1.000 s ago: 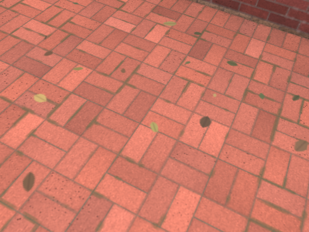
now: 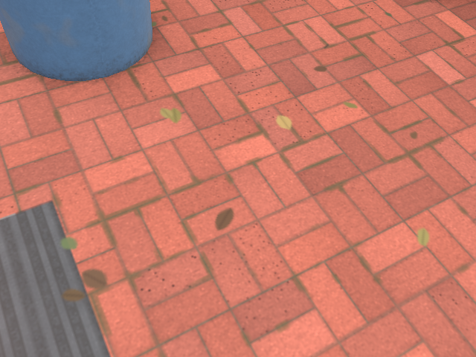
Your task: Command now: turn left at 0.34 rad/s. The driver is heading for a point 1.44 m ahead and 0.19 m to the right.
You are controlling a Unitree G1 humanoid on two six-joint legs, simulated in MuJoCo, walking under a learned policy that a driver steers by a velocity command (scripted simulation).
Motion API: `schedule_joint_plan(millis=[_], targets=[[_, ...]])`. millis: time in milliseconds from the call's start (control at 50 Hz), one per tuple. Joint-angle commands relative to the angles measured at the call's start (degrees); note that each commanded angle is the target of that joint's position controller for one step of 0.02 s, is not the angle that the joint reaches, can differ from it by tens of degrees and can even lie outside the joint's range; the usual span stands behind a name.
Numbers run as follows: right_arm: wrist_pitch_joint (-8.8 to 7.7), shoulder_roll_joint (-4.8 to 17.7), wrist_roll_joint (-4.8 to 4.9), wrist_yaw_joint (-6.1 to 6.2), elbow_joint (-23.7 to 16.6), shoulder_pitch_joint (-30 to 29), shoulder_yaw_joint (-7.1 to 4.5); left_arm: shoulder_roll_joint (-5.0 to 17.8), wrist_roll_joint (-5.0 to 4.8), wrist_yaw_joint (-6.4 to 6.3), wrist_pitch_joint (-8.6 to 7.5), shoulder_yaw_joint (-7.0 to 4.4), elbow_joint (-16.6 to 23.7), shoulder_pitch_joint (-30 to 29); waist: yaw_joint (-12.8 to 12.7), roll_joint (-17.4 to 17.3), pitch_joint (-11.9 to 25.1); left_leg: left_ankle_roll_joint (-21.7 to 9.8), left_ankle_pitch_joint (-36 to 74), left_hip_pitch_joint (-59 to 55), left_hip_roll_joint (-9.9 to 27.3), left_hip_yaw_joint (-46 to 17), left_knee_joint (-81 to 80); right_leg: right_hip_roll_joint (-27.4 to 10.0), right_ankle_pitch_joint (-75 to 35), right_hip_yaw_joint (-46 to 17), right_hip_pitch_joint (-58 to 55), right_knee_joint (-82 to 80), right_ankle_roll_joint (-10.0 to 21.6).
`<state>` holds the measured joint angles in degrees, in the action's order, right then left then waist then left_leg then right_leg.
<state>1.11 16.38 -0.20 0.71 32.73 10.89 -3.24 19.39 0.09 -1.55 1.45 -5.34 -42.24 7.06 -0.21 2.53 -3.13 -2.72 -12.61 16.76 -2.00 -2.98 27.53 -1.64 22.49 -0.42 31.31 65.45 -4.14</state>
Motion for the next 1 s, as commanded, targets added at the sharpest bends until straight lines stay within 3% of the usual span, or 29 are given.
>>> schedule_joint_plan(millis=[20,80,160,220,240,260,280,300,320,360,460,500,540,580,600,640,680,700,720,740,760,780,800,860,940,1000], targets=[[-1.17,7.13,-0.38,0.75,-3.64,-2.51,-1.65,3.06,-0.28,-0.05,-0.48,-0.46,3.13,0.30,-0.35,-9.77,9.13,-9.78,22.02,-9.00,12.83,-11.16,-7.82,-0.83,-4.08,-1.72,0.27,-3.95,-0.75],[-0.97,7.27,-0.56,0.80,-2.67,-2.49,-1.57,1.96,-0.11,0.11,-0.39,0.25,3.63,-1.15,0.80,-10.60,7.86,-9.95,15.34,-8.28,12.79,-12.25,-8.11,-1.37,-3.48,-1.92,-3.30,-13.92,-0.75],[-0.70,7.36,-0.69,-0.09,-1.23,-2.48,-1.34,2.40,-0.36,0.49,-0.68,0.38,3.94,-1.18,1.87,-11.05,5.52,-10.87,8.82,-4.67,12.88,-14.88,-7.86,-0.72,0.03,-1.03,-9.42,-23.09,0.14],[-0.70,5.21,0.01,-0.43,-0.18,-4.28,-0.32,0.89,-0.16,0.96,-1.46,0.85,3.13,1.57,-0.63,-9.41,5.49,-8.95,8.79,-2.94,11.23,-15.33,-5.63,0.07,-7.91,-0.07,-17.07,-37.18,1.58],[-0.96,4.02,0.00,-0.47,0.68,-2.97,0.13,0.80,0.67,1.17,-1.85,1.15,2.89,2.67,-1.28,-7.63,6.18,-6.58,8.02,-1.42,9.78,-14.63,-5.11,-0.82,-16.44,-1.33,-22.18,-42.96,2.43],[-1.44,2.94,-0.88,-0.48,1.27,-1.08,0.46,3.16,1.42,1.04,-2.14,0.92,3.18,3.75,-0.24,-3.93,7.91,-3.40,4.16,0.45,6.98,-12.34,-2.43,-5.46,-27.10,-5.88,-27.03,-42.85,3.93],[-1.90,3.26,-1.37,-0.80,1.55,2.25,0.10,6.74,1.10,0.97,-2.19,0.21,3.02,1.87,3.92,3.60,7.54,-0.93,-0.62,0.61,2.30,-7.20,-1.81,-7.75,-27.75,-7.41,-24.97,-40.08,7.11],[-1.85,3.40,-1.76,-0.65,1.99,0.73,0.19,3.57,0.61,1.28,-2.32,0.79,3.14,0.36,2.74,5.60,7.74,1.09,-1.79,-3.94,1.46,-5.14,-1.89,-7.25,-17.88,-7.90,-19.58,-41.68,8.93],[-1.59,4.61,-1.49,-0.51,1.98,-1.88,-0.20,1.62,0.70,1.50,-2.57,1.41,3.52,-0.57,1.46,4.39,5.94,1.44,-0.72,-4.59,1.49,-5.18,-1.23,-5.68,-12.96,-6.83,-17.82,-42.30,7.88],[-0.77,4.27,-0.96,-0.07,1.85,-3.34,-0.39,1.77,0.82,1.44,-3.24,1.59,3.43,-0.20,0.56,3.15,4.91,0.55,3.02,-4.21,1.82,-5.70,-0.40,-4.04,-12.18,-5.16,-17.33,-41.74,5.87],[-0.58,2.53,-0.72,0.03,3.29,-1.56,-0.40,1.06,0.66,0.84,-3.55,2.23,3.04,2.02,0.05,-0.63,4.44,0.33,5.32,-3.76,2.29,-6.33,-0.90,-3.11,-12.16,-4.05,-18.03,-40.35,5.69],[-0.48,2.32,-0.47,0.21,4.29,-0.21,-0.51,1.66,0.43,0.62,-3.13,2.14,2.66,3.36,-0.30,-0.66,4.68,0.16,-7.51,-2.29,0.25,-4.17,0.45,-2.34,1.12,-4.17,-18.11,-41.24,6.91],[-1.12,2.49,0.08,0.18,4.09,0.17,-0.78,3.48,-0.35,0.21,-2.89,1.63,2.34,5.45,-0.89,1.75,0.19,-0.20,-19.06,4.98,-1.25,-1.40,4.72,-5.67,17.58,-10.43,-16.93,-45.34,10.72],[-2.91,1.23,1.18,-0.22,3.49,-0.53,-0.70,5.61,-0.74,-0.03,-3.32,1.04,1.52,7.94,-0.98,6.32,-3.18,0.24,-14.25,10.50,-0.83,3.17,12.60,-14.48,25.13,-22.71,-18.31,-52.42,16.03],[-3.75,1.48,1.39,-0.40,3.18,-1.66,-0.77,6.18,-0.95,-0.09,-3.51,0.82,1.31,8.31,-1.37,6.30,-4.83,0.05,-12.79,11.24,0.99,2.55,14.17,-16.89,23.90,-26.14,-17.10,-53.78,17.70],[-4.90,1.45,1.53,-1.01,3.58,-0.25,-0.93,5.98,-1.25,0.21,-3.66,0.87,1.65,6.56,0.01,6.12,-4.38,-1.20,-13.90,7.85,2.19,2.86,10.58,-15.92,17.87,-23.04,-16.24,-53.26,16.84],[-5.75,1.76,1.11,-1.52,6.73,6.76,-1.59,4.48,-1.97,0.93,-3.16,1.43,2.74,2.40,4.25,5.04,-2.00,-1.83,-4.55,-10.19,0.38,4.14,-0.33,-9.36,9.57,-14.76,-7.42,-48.66,13.23],[-5.91,4.07,0.71,-1.34,8.18,11.73,-2.50,1.73,-1.69,1.13,-3.38,2.26,3.57,0.65,6.31,1.48,0.14,-2.25,-3.85,-17.59,3.57,-1.07,-2.47,-5.48,3.95,-10.38,-2.89,-40.54,10.56],[-6.27,9.12,0.19,-1.05,9.04,17.82,-3.90,-2.34,-1.73,1.22,-4.13,3.41,5.85,-1.35,7.76,-12.87,2.19,-6.71,-14.53,-25.16,13.96,-19.34,-10.92,2.81,1.02,-1.06,6.89,-21.52,6.21],[-6.82,10.91,-0.26,-1.44,8.93,20.54,-4.36,0.86,-2.63,0.83,-5.07,2.56,7.17,-1.84,8.77,-18.45,1.85,-13.38,-13.86,-26.04,23.54,-35.07,-16.07,4.69,9.90,-4.71,14.46,-7.69,5.64],[-7.32,6.85,-0.37,-1.11,8.58,18.32,-3.08,3.10,-3.40,0.99,-5.54,1.52,5.88,1.03,6.50,-11.66,0.01,-13.86,-12.10,-26.01,24.22,-32.16,-14.89,2.48,8.50,-9.71,18.24,-0.03,6.67],[-7.63,4.92,-0.23,-0.85,7.87,16.19,-2.50,2.51,-3.57,1.43,-5.66,1.51,4.64,2.94,4.84,-8.60,-0.25,-11.45,-10.68,-26.35,21.99,-25.77,-14.72,1.07,3.05,-10.81,19.43,1.66,7.88],[-7.66,4.87,-0.08,-0.73,7.74,14.22,-2.46,1.73,-3.08,1.68,-5.72,1.50,4.20,2.97,3.93,-6.56,-0.61,-9.37,-8.24,-26.10,20.42,-20.54,-15.88,-0.04,-1.97,-10.69,20.41,0.96,8.27],[-7.40,2.39,-0.51,-0.61,8.09,12.55,-1.55,0.00,-2.30,2.98,-4.96,1.46,3.59,2.63,3.22,-7.47,-0.30,-5.84,10.87,-22.70,15.98,-6.39,-16.96,-1.52,-10.52,-7.54,16.96,-1.40,6.76],[-7.04,4.52,-0.39,0.12,9.06,11.91,-1.83,-2.18,-1.78,3.73,-4.48,2.37,6.60,-2.71,3.99,-5.83,-2.43,-5.79,16.45,-17.59,14.40,3.05,-19.37,-1.88,-18.27,-3.36,15.09,-12.23,3.84],[-6.77,6.31,0.00,0.61,10.52,12.85,-1.97,-3.20,-1.51,4.71,-4.92,3.15,9.14,-8.52,5.66,-6.42,-4.32,-5.24,17.01,-14.49,14.31,7.91,-20.69,-1.63,-24.06,1.64,9.46,-22.97,4.17]])
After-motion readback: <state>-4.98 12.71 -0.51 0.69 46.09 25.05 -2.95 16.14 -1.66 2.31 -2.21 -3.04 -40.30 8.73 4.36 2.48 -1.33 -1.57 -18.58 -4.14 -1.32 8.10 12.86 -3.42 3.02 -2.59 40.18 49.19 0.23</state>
